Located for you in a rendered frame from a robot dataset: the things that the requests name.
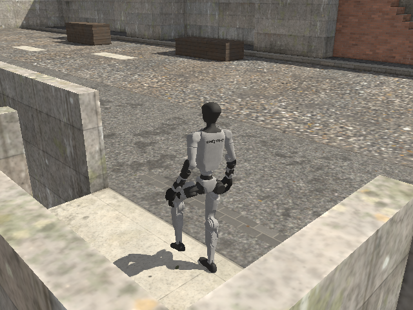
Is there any left robot upper arm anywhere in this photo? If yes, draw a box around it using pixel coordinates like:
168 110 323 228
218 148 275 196
186 131 201 170

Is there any right robot hand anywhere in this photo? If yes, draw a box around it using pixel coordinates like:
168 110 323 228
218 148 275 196
221 176 232 194

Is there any robot right forearm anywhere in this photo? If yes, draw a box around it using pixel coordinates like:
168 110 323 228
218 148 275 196
225 160 236 179

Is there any left robot hand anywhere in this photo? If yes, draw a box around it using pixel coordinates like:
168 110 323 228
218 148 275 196
165 188 181 207

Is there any robot right shin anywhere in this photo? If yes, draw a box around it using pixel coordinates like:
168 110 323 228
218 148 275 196
205 219 219 264

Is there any robot left forearm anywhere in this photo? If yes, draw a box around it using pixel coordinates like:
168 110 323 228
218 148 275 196
172 160 191 192

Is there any humanoid robot torso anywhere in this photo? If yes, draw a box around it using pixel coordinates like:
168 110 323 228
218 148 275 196
196 126 225 194

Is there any right robot upper arm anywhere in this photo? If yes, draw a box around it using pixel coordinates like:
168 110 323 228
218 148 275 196
222 129 236 162

